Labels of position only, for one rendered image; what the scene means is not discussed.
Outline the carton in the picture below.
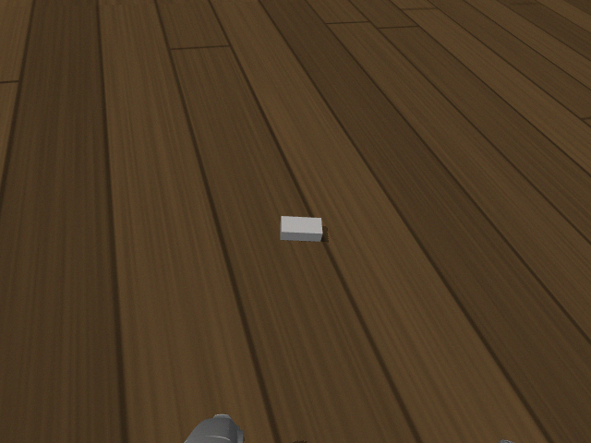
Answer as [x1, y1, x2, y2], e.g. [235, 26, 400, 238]
[280, 216, 322, 242]

